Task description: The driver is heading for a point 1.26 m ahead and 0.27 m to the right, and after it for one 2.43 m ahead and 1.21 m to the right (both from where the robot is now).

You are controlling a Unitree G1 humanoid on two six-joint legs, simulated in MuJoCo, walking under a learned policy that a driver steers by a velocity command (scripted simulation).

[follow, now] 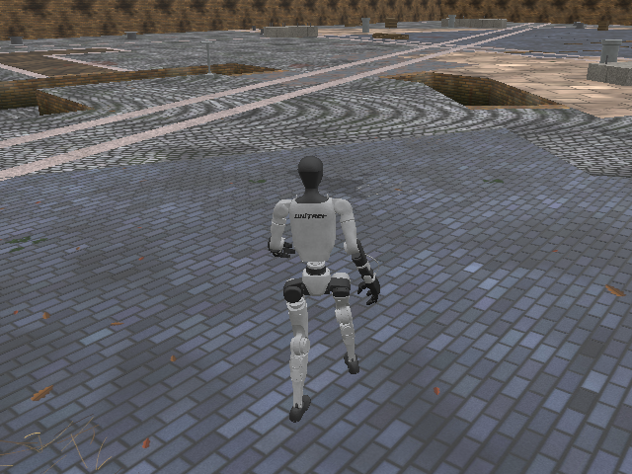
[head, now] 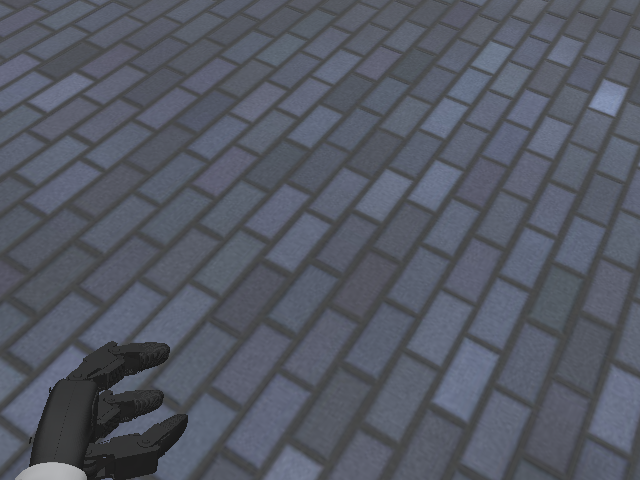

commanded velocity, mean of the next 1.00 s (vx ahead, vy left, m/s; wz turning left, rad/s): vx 1.00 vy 0.00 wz -0.44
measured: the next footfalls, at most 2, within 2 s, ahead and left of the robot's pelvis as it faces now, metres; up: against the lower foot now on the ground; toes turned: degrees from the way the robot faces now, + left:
right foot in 0.08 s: +0.28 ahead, -0.17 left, +0.00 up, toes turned +8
left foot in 0.50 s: +0.62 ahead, +0.07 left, +0.00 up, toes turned -17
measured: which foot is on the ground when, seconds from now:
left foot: down 0.00-0.08, up 0.10-0.48, down 0.50-0.94, up 0.96-1.00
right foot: up 0.00-0.06, down 0.08-0.50, up 0.52-0.90, down 0.92-1.00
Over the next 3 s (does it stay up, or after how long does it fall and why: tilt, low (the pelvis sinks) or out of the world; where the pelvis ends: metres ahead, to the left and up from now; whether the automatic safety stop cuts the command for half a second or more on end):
stays up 1.68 -0.65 -0.02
